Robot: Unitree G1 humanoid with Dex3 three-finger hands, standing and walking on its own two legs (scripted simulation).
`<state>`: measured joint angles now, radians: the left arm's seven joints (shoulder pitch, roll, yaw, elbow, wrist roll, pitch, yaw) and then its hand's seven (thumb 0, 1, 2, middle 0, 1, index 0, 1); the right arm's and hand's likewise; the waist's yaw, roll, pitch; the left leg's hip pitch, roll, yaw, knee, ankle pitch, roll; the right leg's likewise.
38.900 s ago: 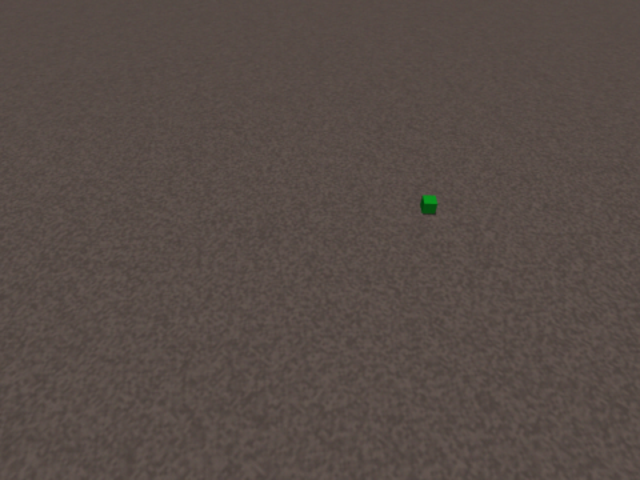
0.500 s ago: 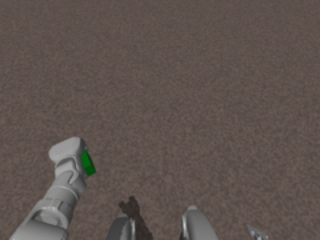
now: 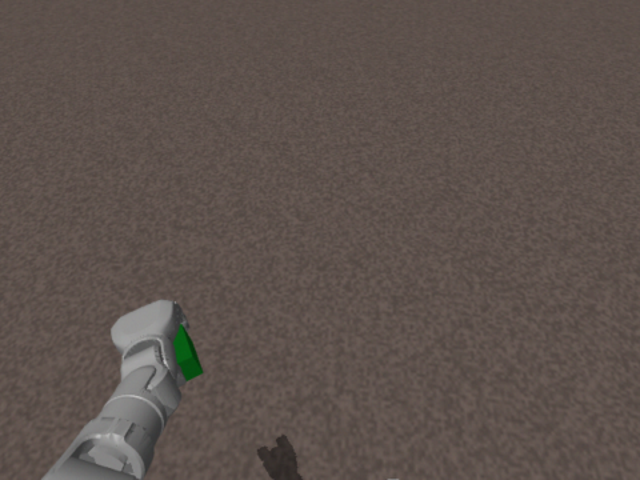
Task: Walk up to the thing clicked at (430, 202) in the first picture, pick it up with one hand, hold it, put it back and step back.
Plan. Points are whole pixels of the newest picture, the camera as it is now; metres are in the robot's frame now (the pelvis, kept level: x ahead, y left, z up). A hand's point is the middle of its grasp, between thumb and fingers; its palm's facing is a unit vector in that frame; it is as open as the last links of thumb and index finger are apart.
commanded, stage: hold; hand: left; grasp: from above
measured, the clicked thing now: (173, 357) +0.34 +0.22 -0.12
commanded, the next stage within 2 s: crouch in 1.94 s
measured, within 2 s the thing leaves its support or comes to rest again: neither
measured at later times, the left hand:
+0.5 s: hand (156, 337) +0.34 +0.22 -0.03, palm faces -0.38 -0.21 -0.90, open 8.8 cm
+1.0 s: hand (151, 346) +0.32 +0.22 -0.01, palm faces -0.39 -0.19 -0.90, open 8.8 cm
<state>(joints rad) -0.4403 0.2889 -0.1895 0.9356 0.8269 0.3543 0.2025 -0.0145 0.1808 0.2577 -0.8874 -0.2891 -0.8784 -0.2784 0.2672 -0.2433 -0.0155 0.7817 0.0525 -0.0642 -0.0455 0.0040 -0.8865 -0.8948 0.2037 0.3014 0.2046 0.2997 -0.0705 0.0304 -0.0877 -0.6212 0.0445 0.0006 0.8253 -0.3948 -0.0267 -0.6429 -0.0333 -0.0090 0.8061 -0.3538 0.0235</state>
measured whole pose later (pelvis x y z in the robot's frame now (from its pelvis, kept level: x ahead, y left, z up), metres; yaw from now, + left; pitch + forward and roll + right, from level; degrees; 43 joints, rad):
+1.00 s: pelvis +0.01 +0.00 +0.03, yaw +0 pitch +3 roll +0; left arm -0.33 0.28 -0.25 0.73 0.87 0.40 0.06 -0.01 0.20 0.26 -0.84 -0.34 -0.84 -0.35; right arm 0.22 -0.26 -0.01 0.73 0.05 -0.04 0.01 0.01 -0.89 -0.90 0.20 0.30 0.20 0.30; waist -0.01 0.05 -0.04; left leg -0.30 0.04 0.02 0.53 -0.28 -0.03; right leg -0.34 -0.04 0.00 0.55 -0.26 0.02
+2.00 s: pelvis +0.01 +0.00 +0.04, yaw -1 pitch +1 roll +0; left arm -0.29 0.31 -0.28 0.59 0.90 0.42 -0.06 -0.01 0.20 0.30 -0.80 -0.39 -0.80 -0.39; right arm 0.20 -0.25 0.00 0.68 0.06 -0.01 -0.01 0.01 -0.88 -0.90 0.20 0.30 0.20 0.30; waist 0.01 0.06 -0.02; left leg -0.22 0.04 0.03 0.47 -0.26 -0.02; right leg -0.27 -0.04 0.01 0.49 -0.23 0.02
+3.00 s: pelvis -0.06 +0.01 -0.20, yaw -1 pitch +35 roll -2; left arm -0.86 0.40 0.03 1.38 0.96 0.20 0.44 -0.01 0.19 0.25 -0.88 -0.31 -0.88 -0.27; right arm 0.23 -0.22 -0.02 0.79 -0.07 -0.10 0.07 0.00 -0.88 -0.89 0.20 0.30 0.20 0.30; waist -0.20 0.06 -0.20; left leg -1.71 0.04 -0.05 1.73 -0.64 -0.02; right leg -1.72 -0.02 0.01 1.68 -0.57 0.04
